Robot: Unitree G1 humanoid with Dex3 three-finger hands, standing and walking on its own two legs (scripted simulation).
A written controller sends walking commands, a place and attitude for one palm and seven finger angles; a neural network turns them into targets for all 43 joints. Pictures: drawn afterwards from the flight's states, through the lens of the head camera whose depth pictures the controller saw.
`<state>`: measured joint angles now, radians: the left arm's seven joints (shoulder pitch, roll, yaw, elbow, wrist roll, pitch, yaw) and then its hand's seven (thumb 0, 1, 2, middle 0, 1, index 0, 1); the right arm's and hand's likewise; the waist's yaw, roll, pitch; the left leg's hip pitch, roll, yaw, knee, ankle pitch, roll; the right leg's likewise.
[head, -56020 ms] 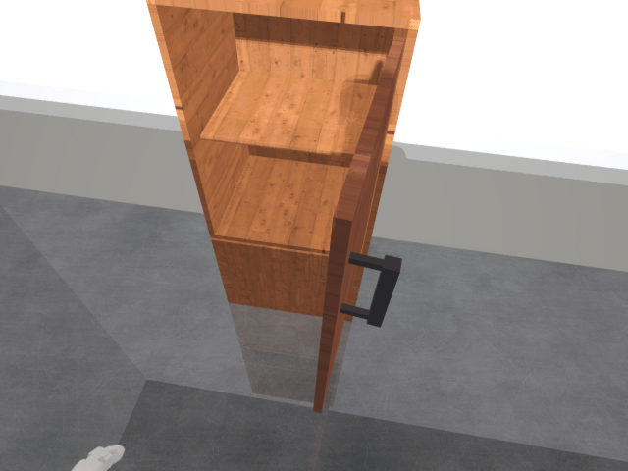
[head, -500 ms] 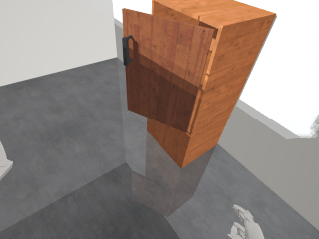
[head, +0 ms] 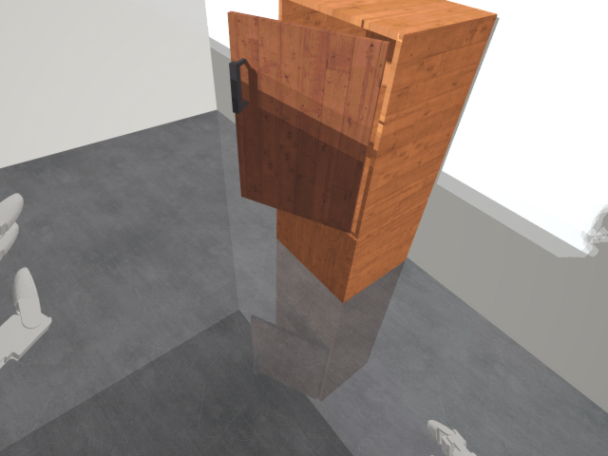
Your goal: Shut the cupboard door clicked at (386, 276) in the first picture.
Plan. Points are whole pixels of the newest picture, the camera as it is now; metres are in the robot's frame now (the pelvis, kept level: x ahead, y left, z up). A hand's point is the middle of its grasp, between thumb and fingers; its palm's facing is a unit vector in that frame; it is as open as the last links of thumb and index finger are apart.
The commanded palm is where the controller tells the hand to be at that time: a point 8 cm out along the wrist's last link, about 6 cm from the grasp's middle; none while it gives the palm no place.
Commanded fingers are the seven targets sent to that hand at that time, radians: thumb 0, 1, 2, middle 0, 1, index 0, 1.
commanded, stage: stop stepping back and stand still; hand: left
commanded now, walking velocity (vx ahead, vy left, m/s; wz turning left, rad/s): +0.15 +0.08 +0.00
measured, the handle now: (239, 85) +1.02 +0.19 +0.06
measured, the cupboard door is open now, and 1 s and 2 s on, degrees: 27 27 27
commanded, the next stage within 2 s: let the arm hang, fingers relaxed in 1.38 s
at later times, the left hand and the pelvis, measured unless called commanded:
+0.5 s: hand (29, 294) +0.23 +0.28 +0.18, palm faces +0.45 -0.77 -0.46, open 7.4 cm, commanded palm +0.16 +0.32 +0.18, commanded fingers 0.00 0.90 0.90 -0.20 -0.30 -0.20 -0.30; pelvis +0.02 +0.01 +0.00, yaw +1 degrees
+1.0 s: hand (2, 303) +0.22 +0.30 +0.17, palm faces +0.42 -0.79 -0.46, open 7.4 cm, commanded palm +0.16 +0.34 +0.18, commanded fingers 0.00 0.90 0.90 -0.20 -0.30 -0.20 -0.30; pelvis +0.02 +0.04 +0.01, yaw +0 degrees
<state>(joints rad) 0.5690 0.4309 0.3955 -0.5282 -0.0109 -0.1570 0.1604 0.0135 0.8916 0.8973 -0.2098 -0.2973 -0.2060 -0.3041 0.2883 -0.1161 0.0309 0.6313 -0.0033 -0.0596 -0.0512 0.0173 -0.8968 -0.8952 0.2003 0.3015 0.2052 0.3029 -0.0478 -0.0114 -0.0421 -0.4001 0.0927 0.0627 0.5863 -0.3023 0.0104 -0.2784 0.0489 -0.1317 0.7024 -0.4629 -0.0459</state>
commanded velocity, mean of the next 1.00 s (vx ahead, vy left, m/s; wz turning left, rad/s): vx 0.03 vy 0.02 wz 0.00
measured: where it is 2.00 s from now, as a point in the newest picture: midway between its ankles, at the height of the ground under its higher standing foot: outside the picture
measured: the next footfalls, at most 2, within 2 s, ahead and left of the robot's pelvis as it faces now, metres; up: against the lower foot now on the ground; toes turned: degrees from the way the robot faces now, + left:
right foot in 0.02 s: +0.03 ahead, -0.08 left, +0.00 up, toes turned -4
left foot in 0.34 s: +0.06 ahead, +0.15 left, +0.00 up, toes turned +8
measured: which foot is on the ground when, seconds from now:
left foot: down 0.00-0.02, up 0.04-0.32, down 0.34-1.00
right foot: up 0.00-0.00, down 0.02-1.00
